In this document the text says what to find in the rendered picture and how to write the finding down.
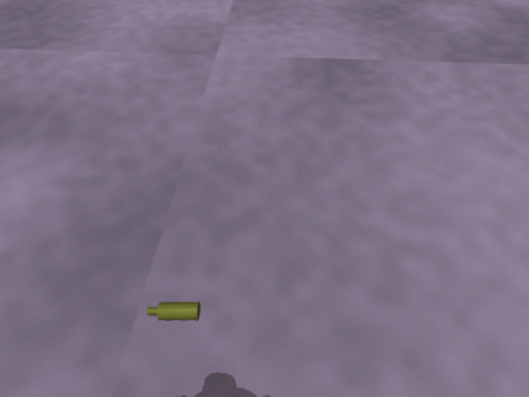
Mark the bottle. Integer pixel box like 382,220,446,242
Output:
147,302,200,320

